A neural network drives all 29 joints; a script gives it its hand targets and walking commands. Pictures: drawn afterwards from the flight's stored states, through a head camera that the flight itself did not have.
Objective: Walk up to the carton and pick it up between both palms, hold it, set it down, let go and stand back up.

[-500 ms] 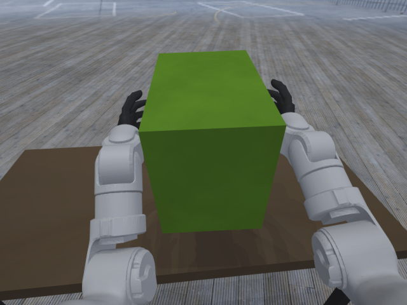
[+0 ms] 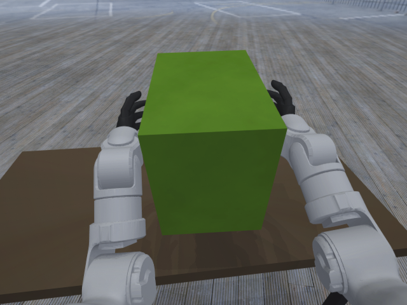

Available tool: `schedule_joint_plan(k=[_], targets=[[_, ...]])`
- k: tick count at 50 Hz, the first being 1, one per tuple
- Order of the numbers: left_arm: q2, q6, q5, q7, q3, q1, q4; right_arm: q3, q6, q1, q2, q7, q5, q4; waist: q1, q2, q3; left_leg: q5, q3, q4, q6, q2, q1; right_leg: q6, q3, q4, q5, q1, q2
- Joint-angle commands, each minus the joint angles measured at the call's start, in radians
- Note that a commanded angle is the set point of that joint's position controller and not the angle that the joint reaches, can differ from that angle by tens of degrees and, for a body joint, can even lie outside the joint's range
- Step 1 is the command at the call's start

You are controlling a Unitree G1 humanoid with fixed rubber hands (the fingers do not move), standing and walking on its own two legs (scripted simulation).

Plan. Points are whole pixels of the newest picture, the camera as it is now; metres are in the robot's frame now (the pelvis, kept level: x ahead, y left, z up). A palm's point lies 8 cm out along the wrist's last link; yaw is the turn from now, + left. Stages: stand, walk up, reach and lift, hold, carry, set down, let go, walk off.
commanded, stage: hold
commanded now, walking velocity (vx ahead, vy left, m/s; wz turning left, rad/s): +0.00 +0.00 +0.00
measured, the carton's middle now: (206, 136) +0.40 +0.01 +0.20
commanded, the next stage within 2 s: set down in 0.22 s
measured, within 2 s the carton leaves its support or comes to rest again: neither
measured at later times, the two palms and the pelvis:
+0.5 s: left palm (129, 122) +0.37 +0.15 +0.25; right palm (280, 112) +0.39 -0.13 +0.26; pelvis +0.00 -0.01 +0.00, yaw +0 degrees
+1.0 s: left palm (129, 152) +0.36 +0.16 +0.19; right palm (267, 139) +0.40 -0.12 +0.19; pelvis +0.00 -0.02 +0.00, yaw +1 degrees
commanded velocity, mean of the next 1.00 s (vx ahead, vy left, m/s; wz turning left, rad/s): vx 0.00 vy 0.00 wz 0.00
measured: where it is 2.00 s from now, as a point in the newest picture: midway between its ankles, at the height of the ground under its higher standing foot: outside the picture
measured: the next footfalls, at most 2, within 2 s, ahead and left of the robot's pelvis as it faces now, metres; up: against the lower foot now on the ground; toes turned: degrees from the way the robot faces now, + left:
none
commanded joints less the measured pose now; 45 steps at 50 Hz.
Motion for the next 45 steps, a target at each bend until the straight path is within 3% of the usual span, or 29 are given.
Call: schedule_joint_plan(k=[1, 4, 11, 12, 13, 15, 19, 23, 27, 32, 37, 41, 45], targets=[[-0.551, -0.091, -0.162, -0.115, -0.491, -0.809, -0.105, 0.34, -0.033, -0.794, 0.71, 0.103, 0.125, -0.314, 0.0, 0.044, -0.395, 0.206, 0.005, 0.002, -0.034, -0.024, 0.284, 0.088, -0.041, -0.04, 0.186, -0.082, 0.047], [-0.539, -0.092, -0.151, -0.118, -0.462, -0.808, -0.073, 0.337, -0.03, -0.807, 0.722, 0.106, 0.12, -0.295, 0.014, 0.021, -0.382, 0.157, 0.011, -0.013, -0.016, -0.028, 0.257, 0.093, -0.031, -0.047, 0.165, -0.078, 0.039], [-0.547, -0.096, -0.155, -0.119, -0.475, -0.826, -0.096, 0.33, -0.031, -0.79, 0.714, 0.105, 0.129, -0.276, 0.001, 0.062, -0.425, 0.212, 0.011, 0.005, -0.036, -0.03, 0.284, 0.09, -0.032, -0.032, 0.201, -0.061, 0.041], [-0.562, -0.123, -0.194, -0.117, -0.506, -0.901, -0.127, 0.313, -0.058, -0.847, 0.714, 0.109, 0.134, -0.304, -0.012, 0.075, -0.459, 0.22, -0.007, 0.014, -0.037, -0.025, 0.296, 0.09, -0.04, -0.037, 0.187, -0.094, 0.046], [-0.564, -0.144, -0.198, -0.111, -0.501, -0.927, -0.111, 0.306, -0.077, -0.864, 0.722, 0.117, 0.121, -0.294, -0.003, 0.073, -0.444, 0.213, -0.012, 0.013, -0.034, -0.022, 0.301, 0.086, -0.042, -0.046, 0.154, -0.118, 0.045], [-0.562, -0.18, -0.179, -0.107, -0.467, -0.921, -0.045, 0.27, -0.122, -0.879, 0.714, 0.135, 0.071, -0.251, 0.009, 0.061, -0.415, 0.175, -0.012, -0.001, -0.023, -0.016, 0.308, 0.078, -0.051, -0.058, 0.1, -0.141, 0.041], [-0.517, -0.248, -0.069, -0.13, -0.331, -0.82, 0.115, 0.162, -0.231, -0.822, 0.657, 0.177, -0.072, -0.056, 0.036, 0.025, -0.311, 0.104, 0.012, -0.053, 0.004, -0.008, 0.309, 0.066, -0.069, -0.079, 0.01, -0.119, 0.027], [-0.465, -0.296, 0.027, -0.168, -0.226, -0.688, 0.194, 0.082, -0.35, -0.732, 0.595, 0.213, -0.189, 0.063, 0.054, 0.0, -0.228, 0.144, 0.051, -0.083, 0.017, -0.011, 0.3, 0.062, -0.08, -0.083, 0.045, -0.037, 0.013], [-0.48, -0.33, 0.035, -0.183, -0.256, -0.649, 0.134, 0.116, -0.457, -0.734, 0.58, 0.22, -0.205, 0.021, 0.06, -0.002, -0.277, 0.347, 0.068, -0.039, -0.001, -0.013, 0.356, 0.064, -0.099, -0.065, 0.231, 0.041, 0.017], [-0.541, -0.362, -0.032, -0.156, -0.423, -0.671, -0.026, 0.206, -0.539, -0.75, 0.585, 0.205, -0.167, -0.117, 0.031, 0.054, -0.4, 0.519, 0.055, 0.026, -0.037, -0.017, 0.423, 0.062, -0.113, -0.042, 0.383, 0.064, 0.018], [-0.566, -0.382, -0.074, -0.125, -0.509, -0.68, -0.073, 0.239, -0.552, -0.743, 0.587, 0.204, -0.175, -0.178, 0.025, 0.068, -0.45, 0.441, 0.04, 0.024, -0.041, -0.013, 0.41, 0.059, -0.115, -0.041, 0.318, 0.02, 0.01], [-0.553, -0.373, -0.064, -0.116, -0.47, -0.671, -0.014, 0.188, -0.542, -0.742, 0.589, 0.224, -0.225, -0.128, 0.049, 0.04, -0.418, 0.275, 0.051, -0.02, -0.015, -0.008, 0.353, 0.061, -0.113, -0.055, 0.179, -0.024, -0.006], [-0.538, -0.366, -0.048, -0.113, -0.41, -0.645, 0.04, 0.171, -0.538, -0.752, 0.588, 0.239, -0.244, -0.084, 0.08, 0.004, -0.422, 0.247, 0.059, -0.032, 0.003, -0.008, 0.321, 0.069, -0.109, -0.046, 0.194, 0.004, -0.009]])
